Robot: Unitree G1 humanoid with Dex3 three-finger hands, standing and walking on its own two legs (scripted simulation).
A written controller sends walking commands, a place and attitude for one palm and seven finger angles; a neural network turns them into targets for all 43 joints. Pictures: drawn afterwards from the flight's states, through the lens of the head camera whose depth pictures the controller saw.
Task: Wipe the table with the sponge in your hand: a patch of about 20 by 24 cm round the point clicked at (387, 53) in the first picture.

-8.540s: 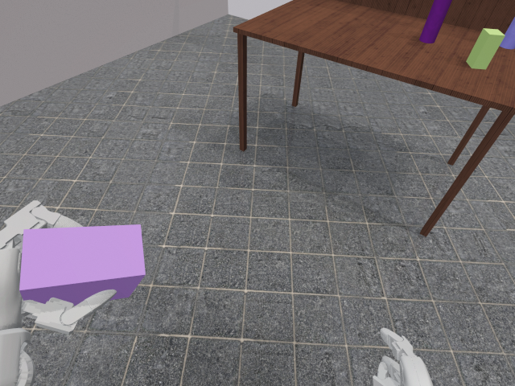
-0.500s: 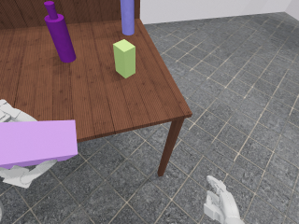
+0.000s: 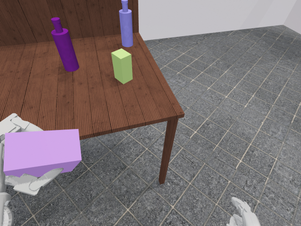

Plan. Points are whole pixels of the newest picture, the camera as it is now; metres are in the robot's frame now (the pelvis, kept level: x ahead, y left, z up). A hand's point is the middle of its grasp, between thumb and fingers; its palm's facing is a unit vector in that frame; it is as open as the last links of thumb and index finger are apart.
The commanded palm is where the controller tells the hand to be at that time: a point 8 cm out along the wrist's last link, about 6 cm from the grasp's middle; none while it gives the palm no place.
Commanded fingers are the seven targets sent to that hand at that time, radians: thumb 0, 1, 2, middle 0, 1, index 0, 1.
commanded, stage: come to a stop and stand still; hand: left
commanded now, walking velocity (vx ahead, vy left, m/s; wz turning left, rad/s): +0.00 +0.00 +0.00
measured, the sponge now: (54, 154) +0.22 +0.21 +0.15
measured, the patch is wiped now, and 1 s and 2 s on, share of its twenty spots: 0.00 0.00 0.00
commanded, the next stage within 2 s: look again from close up in 0.36 s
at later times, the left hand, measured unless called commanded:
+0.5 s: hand (22, 155) +0.20 +0.26 +0.17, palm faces +0.39 -0.80 -0.47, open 9.9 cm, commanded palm +0.13 +0.29 +0.18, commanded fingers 0.00 0.10 1.30 -1.20 -1.60 -1.20 -1.60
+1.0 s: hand (8, 138) +0.24 +0.30 +0.17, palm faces +0.42 -0.82 -0.40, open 9.9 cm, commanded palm +0.18 +0.33 +0.18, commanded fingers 0.00 0.10 1.30 -1.20 -1.60 -1.20 -1.60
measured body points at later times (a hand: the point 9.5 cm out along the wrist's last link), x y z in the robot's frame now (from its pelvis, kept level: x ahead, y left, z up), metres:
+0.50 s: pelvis -0.02 +0.01 +0.00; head -0.01 +0.00 +0.45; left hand +0.18 +0.30 +0.20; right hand +0.12 -0.21 -0.10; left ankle -0.02 +0.12 -0.74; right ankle +0.04 -0.06 -0.73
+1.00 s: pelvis +0.01 +0.05 +0.00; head +0.03 +0.05 +0.45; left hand +0.21 +0.34 +0.20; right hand +0.19 -0.18 -0.07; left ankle -0.02 +0.13 -0.74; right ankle +0.04 -0.05 -0.74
